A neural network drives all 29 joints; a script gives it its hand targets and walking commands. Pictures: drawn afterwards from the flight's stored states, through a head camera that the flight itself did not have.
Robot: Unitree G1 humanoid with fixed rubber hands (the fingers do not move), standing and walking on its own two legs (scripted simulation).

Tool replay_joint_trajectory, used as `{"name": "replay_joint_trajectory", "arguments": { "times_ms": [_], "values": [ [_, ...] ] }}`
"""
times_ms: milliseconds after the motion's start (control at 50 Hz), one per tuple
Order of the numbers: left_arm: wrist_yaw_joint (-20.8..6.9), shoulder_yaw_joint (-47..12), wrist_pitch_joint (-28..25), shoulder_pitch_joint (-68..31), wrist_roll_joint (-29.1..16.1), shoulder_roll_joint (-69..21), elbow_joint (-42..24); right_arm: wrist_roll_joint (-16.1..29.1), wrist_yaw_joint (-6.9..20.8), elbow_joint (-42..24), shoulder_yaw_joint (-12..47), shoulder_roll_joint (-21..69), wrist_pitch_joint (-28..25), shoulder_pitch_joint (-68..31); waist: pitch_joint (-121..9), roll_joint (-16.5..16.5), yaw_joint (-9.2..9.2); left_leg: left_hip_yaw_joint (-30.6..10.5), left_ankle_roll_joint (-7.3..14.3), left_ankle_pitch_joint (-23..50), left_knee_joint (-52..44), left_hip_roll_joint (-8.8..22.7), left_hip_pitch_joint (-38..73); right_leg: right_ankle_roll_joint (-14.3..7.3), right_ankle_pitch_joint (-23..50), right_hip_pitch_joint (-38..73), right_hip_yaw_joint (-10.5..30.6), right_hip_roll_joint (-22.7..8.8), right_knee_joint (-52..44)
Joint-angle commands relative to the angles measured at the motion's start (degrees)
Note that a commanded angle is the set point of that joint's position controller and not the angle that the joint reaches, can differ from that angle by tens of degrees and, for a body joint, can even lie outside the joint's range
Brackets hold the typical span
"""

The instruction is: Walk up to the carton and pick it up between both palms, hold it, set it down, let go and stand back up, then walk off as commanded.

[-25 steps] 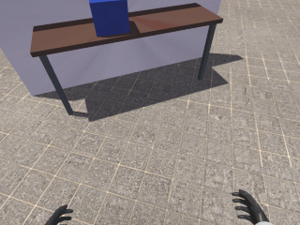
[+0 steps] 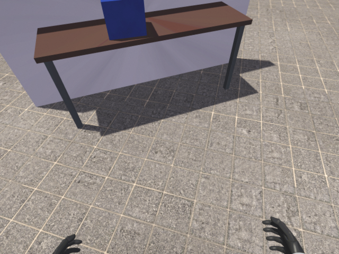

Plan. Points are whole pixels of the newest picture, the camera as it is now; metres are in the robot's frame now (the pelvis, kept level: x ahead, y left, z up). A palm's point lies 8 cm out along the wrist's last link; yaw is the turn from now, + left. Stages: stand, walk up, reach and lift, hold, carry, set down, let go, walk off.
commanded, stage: stand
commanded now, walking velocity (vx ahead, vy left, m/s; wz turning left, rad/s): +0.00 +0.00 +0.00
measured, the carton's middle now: (123, 13) +1.47 +0.31 -0.01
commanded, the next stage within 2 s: none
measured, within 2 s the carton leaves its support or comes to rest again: neither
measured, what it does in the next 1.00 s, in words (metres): stands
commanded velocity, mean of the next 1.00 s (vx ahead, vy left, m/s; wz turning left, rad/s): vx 0.00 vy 0.00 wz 0.00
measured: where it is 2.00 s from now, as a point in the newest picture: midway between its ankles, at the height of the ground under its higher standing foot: outside the picture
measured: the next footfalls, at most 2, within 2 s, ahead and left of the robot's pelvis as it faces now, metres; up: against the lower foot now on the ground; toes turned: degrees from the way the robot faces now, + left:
none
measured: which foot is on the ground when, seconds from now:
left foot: down 0.00-1.00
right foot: down 0.00-1.00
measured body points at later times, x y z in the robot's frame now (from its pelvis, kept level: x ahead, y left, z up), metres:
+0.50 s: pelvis +0.00 +0.00 +0.00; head +0.00 +0.00 +0.45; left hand +0.12 +0.29 -0.10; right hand +0.15 -0.27 -0.09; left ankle +0.03 +0.12 -0.72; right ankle +0.02 -0.12 -0.72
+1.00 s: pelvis +0.00 +0.00 +0.00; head +0.00 +0.00 +0.45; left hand +0.11 +0.29 -0.10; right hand +0.14 -0.27 -0.09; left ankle +0.03 +0.12 -0.72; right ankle +0.02 -0.12 -0.72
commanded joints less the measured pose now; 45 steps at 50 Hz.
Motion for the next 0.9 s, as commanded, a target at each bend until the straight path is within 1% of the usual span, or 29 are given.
{"name": "replay_joint_trajectory", "arguments": {
  "times_ms": [0,880],
  "values": [
    [0.1,3.6,-2.1,-4.8,0.3,11.6,-1.2,-0.8,0.0,2.7,-4.0,-13.9,-1.4,-4.4,-1.3,1.0,0.16,-6.5,3.6,4.1,-10.2,5.4,2.9,-3.7,5.6,1.4,6.8,-5.2,-10.0],
    [0.0,3.3,-2.0,-4.4,0.3,11.4,1.8,-0.7,0.2,5.9,-3.6,-13.6,-1.2,-4.2,-3.1,1.1,0.15,-6.4,3.1,4.6,-12.3,5.8,4.8,-3.3,5.8,2.5,6.8,-5.6,-12.4]
  ]
}}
